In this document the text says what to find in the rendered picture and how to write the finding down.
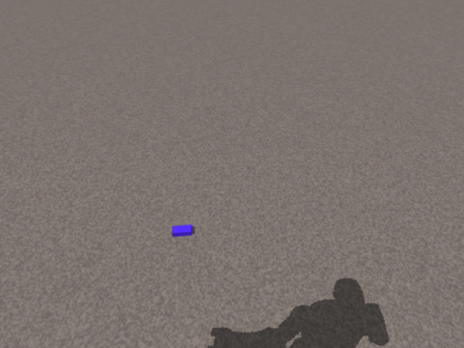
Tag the small box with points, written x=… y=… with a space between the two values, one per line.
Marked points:
x=182 y=230

